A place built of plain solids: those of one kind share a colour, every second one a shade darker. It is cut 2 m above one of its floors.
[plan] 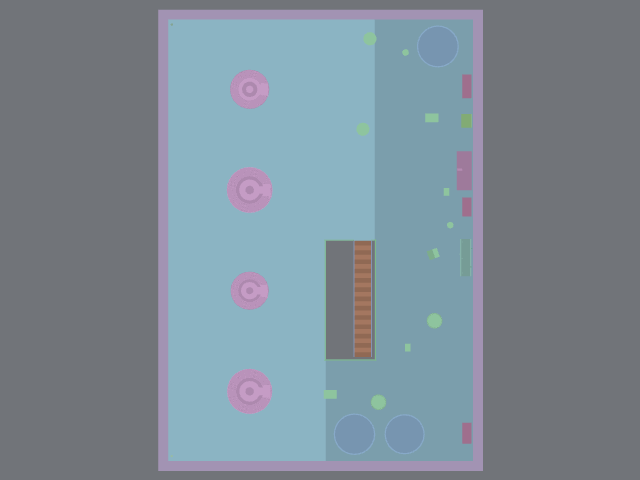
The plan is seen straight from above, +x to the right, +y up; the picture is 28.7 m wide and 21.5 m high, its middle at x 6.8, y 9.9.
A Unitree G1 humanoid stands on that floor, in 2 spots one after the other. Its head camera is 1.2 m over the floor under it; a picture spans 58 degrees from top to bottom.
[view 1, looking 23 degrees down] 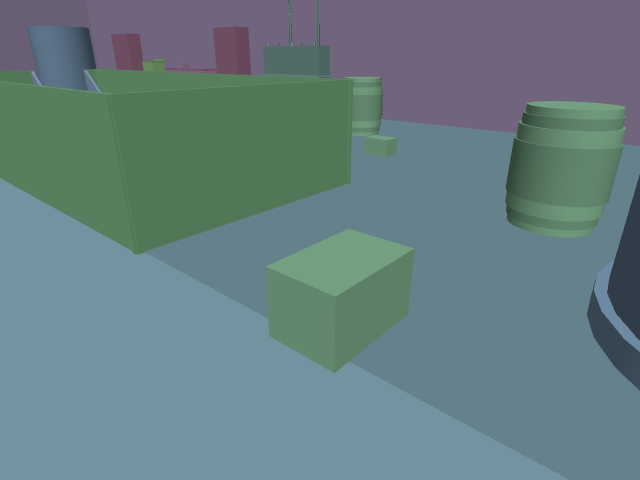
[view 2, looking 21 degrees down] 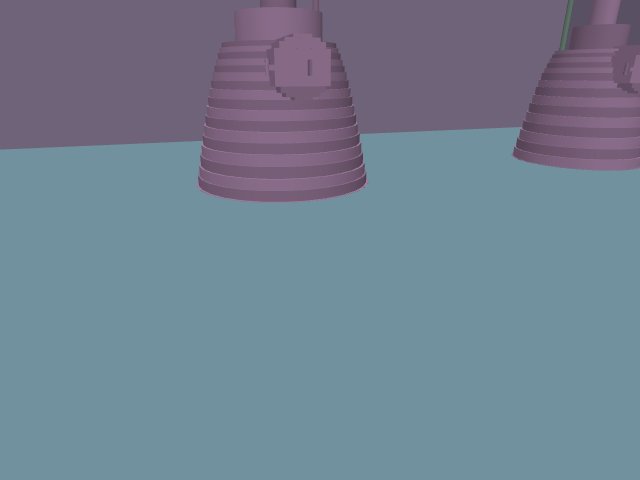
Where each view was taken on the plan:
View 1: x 5.85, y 1.90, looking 41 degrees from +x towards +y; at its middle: upper_floor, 3.07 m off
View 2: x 8.71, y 10.96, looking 162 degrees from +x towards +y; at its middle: upper_floor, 3.35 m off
